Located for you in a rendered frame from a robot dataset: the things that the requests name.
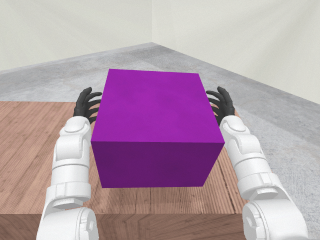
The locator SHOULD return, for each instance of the carton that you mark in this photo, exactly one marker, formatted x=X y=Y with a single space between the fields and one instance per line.
x=155 y=129

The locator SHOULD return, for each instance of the left robot upper arm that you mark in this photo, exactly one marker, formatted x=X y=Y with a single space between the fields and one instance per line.
x=73 y=224

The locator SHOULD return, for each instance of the left robot forearm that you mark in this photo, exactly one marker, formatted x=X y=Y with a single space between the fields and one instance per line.
x=70 y=186

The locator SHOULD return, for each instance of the pedestal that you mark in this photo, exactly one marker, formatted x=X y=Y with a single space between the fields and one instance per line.
x=29 y=131

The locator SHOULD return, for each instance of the right robot forearm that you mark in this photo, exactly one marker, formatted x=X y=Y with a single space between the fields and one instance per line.
x=255 y=178

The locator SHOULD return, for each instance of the right robot upper arm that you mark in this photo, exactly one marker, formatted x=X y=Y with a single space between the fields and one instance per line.
x=273 y=219

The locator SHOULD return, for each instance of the robot left hand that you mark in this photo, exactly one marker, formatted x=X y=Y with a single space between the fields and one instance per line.
x=83 y=105

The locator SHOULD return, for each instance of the robot right hand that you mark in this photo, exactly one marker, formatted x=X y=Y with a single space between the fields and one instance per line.
x=224 y=104

